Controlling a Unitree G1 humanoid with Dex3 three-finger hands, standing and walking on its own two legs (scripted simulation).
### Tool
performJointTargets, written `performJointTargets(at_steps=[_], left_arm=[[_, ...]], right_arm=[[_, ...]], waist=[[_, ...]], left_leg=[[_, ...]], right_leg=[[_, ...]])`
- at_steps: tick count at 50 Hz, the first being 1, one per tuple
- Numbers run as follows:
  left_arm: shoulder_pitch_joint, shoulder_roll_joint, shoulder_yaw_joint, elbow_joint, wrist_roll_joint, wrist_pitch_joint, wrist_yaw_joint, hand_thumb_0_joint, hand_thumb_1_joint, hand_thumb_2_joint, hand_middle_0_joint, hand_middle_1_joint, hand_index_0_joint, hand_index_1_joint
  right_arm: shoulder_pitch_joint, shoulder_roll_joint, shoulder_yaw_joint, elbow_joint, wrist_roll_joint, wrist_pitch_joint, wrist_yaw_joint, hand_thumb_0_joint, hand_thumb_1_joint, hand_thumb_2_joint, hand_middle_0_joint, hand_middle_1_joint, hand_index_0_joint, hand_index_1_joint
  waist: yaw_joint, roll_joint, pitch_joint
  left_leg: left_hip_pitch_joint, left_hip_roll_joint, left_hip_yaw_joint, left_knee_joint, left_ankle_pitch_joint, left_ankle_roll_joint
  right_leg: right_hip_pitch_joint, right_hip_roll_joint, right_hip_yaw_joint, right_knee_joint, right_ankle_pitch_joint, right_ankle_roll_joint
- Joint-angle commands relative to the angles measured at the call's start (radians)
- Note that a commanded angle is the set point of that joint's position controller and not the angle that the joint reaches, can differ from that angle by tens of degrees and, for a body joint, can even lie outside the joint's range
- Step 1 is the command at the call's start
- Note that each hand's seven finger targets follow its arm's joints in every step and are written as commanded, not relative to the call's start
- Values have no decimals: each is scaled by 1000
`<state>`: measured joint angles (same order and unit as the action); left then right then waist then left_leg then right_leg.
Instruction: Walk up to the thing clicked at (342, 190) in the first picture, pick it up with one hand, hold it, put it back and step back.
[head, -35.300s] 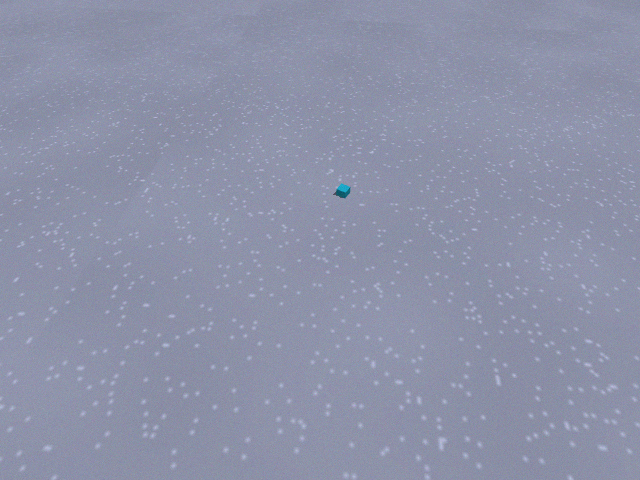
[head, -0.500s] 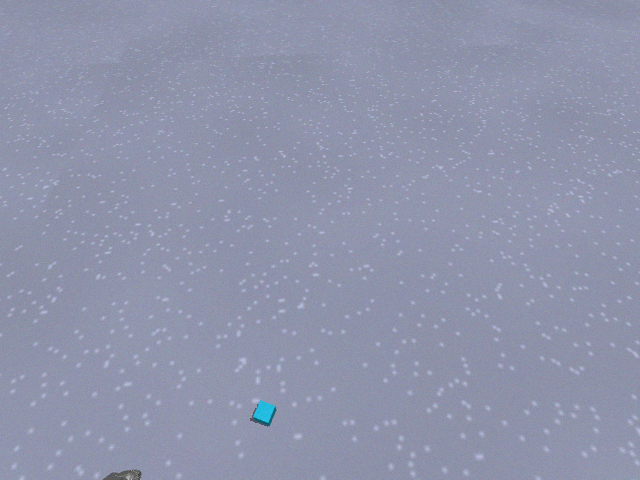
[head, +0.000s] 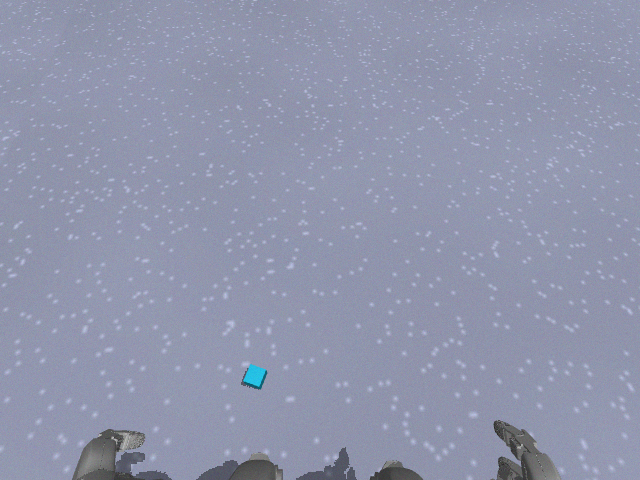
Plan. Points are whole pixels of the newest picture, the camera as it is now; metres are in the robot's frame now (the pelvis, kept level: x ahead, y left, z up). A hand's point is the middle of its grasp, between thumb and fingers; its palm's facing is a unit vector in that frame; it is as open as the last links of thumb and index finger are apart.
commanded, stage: rise first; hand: left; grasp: from above
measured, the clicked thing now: (255, 376) +0.42 +0.20 -0.70
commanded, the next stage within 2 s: none
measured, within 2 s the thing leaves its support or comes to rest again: neither
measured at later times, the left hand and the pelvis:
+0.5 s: hand out of the picture +0.14 +0.28 -0.26, palm faces -0.14 -0.65 -0.75, open 11.8 cm; pelvis -0.03 +0.00 -0.08, yaw +1 degrees
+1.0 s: hand (205, 400) +0.30 +0.26 -0.45, palm faces -0.07 -0.42 -0.91, open 12.9 cm; pelvis -0.09 +0.00 -0.29, yaw -4 degrees
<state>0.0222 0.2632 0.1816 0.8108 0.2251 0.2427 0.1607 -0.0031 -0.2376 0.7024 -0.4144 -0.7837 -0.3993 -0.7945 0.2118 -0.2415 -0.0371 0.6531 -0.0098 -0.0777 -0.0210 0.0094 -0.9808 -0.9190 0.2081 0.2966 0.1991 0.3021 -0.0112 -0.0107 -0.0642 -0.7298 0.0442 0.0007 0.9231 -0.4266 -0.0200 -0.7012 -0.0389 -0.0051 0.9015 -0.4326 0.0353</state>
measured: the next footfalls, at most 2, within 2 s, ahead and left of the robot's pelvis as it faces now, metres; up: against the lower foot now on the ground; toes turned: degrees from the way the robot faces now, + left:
none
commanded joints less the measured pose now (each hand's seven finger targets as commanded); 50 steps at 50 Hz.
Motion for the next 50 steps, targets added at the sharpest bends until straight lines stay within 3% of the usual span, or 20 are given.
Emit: performJointTargets(at_steps=[1, 3, 7, 11, 14, 16, 19, 21, 22, 23, 24, 26, 27, 29, 33, 37, 40, 42, 46, 50], left_arm=[[-17, 158, 41, -183, 16, 34, 60, 0, -247, 658, -460, -714, -446, -729], [-17, 144, 31, -194, 22, 56, 74, 0, -228, 647, -460, -716, -452, -726], [-10, 129, 23, -206, 45, 88, 101, 0, -191, 637, -446, -712, -446, -713], [14, 114, 14, -157, 85, 105, 139, 0, -116, 588, -471, -679, -481, -669], [-20, 117, 15, -189, 99, 111, 176, 0, -148, 615, -449, -692, -455, -686], [-145, 127, -4, -200, 120, 108, 198, 0, -156, 631, -447, -681, -447, -682], [-253, 79, -54, -75, 176, 107, 242, 0, -167, 645, -420, -703, -424, -700], [-329, 112, -21, 1, 214, 100, 299, 0, -173, 690, -388, -692, -381, -702], [-392, 71, -58, 18, 228, 100, 327, 0, -180, 719, -352, -720, -344, -731], [-443, 75, -57, 45, 243, 103, 357, 0, -202, 745, -347, -729, -334, -746], [-491, 88, -37, 74, 246, 109, 394, 0, -243, 778, -328, -752, -310, -774], [-582, 103, -35, 163, 264, 127, 462, 0, -328, 855, -277, -801, -251, -832], [-619, 128, -14, 212, 275, 140, 495, 0, -367, 890, -250, -834, -221, -868], [-750, 152, 14, 233, 266, 158, 557, 0, -390, 909, -220, -880, -196, -909], [-869, 215, 72, 369, 256, 219, 631, 0, -450, 971, -197, -916, -165, -954], [-985, 282, 114, 494, 263, 263, 665, 0, -396, 925, -238, -885, -211, -919], [-1064, 280, 118, 547, 259, 275, 675, 0, -333, 878, -279, -837, -256, -867], [-1157, 313, 126, 561, 265, 274, 681, 0, -337, 877, -265, -860, -248, -883], [-1271, 362, 142, 590, 278, 262, 684, 0, -358, 898, -250, -861, -230, -887], [-1372, 390, 164, 572, 270, 243, 674, 0, -386, 918, -205, -905, -192, -923]], right_arm=[[-9, -139, -54, -128, -1, -33, -28, 0, -979, -917, 202, 300, 201, 300], [-34, -129, -51, -127, -7, -27, -37, 0, -975, -915, 202, 300, 201, 300], [-45, -123, -48, -131, -14, -21, -46, 0, -956, -908, 202, 300, 201, 300], [-42, -102, -39, -106, -15, -18, -49, 0, -960, -907, 202, 300, 201, 300], [-70, -109, -43, -123, -18, -28, -55, 0, -959, -906, 202, 300, 201, 300], [-72, -115, -40, -117, -16, -38, -59, 0, -958, -907, 202, 300, 201, 300], [-39, -119, -34, -62, -21, -58, -60, 0, -963, -906, 203, 299, 201, 299], [-68, -132, -28, -57, -28, -75, -57, 0, -924, -896, 203, 299, 202, 299], [-49, -127, -26, -27, -35, -81, -54, 0, -894, -890, 202, 299, 201, 299], [-52, -133, -25, -15, -36, -89, -49, 0, -888, -890, 202, 300, 201, 300], [-72, -138, -22, -9, -40, -99, -42, 0, -892, -893, 201, 300, 201, 300], [-93, -155, -22, 10, -49, -113, -25, 0, -897, -897, 201, 300, 201, 300], [-87, -167, -25, 28, -54, -117, -13, 0, -899, -898, 201, 300, 201, 300], [-77, -174, -24, 64, -68, -126, 13, 0, -902, -900, 201, 300, 201, 300], [-88, -205, -37, 109, -94, -136, 72, 0, -908, -903, 201, 300, 201, 300], [-85, -201, -39, 150, -117, -137, 132, 0, -911, -905, 200, 300, 200, 300], [-75, -199, -46, 175, -124, -139, 175, 0, -906, -903, 201, 300, 200, 300], [-62, -211, -46, 180, -131, -142, 198, 0, -906, -903, 200, 300, 200, 300], [-43, -226, -55, 204, -128, -152, 238, 0, -902, -902, 200, 300, 200, 300], [7, -241, -63, 220, -115, -160, 270, 0, -900, -901, 200, 300, 200, 300]], waist=[[2, 60, -316], [6, 60, -299], [0, 50, -355], [8, 41, -335], [10, 62, -348], [-14, 76, -319], [-47, 38, -317], [-30, 56, -362], [-47, 34, -399], [-47, 45, -430], [-39, 75, -460], [-49, 82, -509], [-55, 72, -542], [-62, 107, -619], [-63, 120, -655], [-77, 106, -659], [-107, 92, -664], [-126, 103, -681], [-154, 126, -709], [-173, 199, -777]], left_leg=[[114, -42, 8, -58, 319, 4], [79, -45, 4, -48, 288, 4], [34, -47, 4, 10, 341, 6], [-21, -44, 2, 47, 277, 7], [-60, -44, 4, 75, 244, 5], [-89, -33, -8, 91, 153, 4], [-176, -20, -19, 176, 80, 8], [-255, -22, -17, 249, 79, 3], [-272, -23, -15, 288, 91, 1], [-294, -23, -16, 319, 98, -2], [-317, -22, -25, 346, 101, -9], [-369, -22, -31, 395, 85, -13], [-386, -19, -35, 423, 86, -15], [-431, -22, -30, 493, 109, -21], [-503, -18, -26, 567, -16, -26], [-671, -30, 7, 704, -75, -17], [-752, -23, 1, 789, -111, -16], [-815, -21, 4, 843, -111, -14], [-875, -20, -6, 911, -170, -13], [-857, -11, -12, 945, -173, -20]], right_leg=[[111, 64, -23, -32, 308, -43], [91, 65, -21, -19, 289, -45], [72, 67, -23, 32, 352, -43], [16, 59, -30, 67, 278, -50], [-33, 56, -27, 97, 242, -55], [-129, 50, -29, 120, 149, -56], [-256, 38, -38, 194, 78, -58], [-332, 36, -39, 269, 73, -63], [-365, 37, -39, 301, 86, -63], [-401, 38, -38, 336, 90, -65], [-449, 35, -40, 375, 90, -67], [-528, 32, -43, 424, 78, -66], [-563, 35, -46, 451, 81, -64], [-601, 34, -48, 511, 114, -59], [-710, 32, -57, 565, 10, -49], [-784, 43, -36, 620, -78, -42], [-873, 49, -42, 688, -132, -38], [-897, 54, -39, 734, -136, -37], [-984, 65, -47, 797, -216, -37], [-1027, 62, -69, 872, -188, -38]])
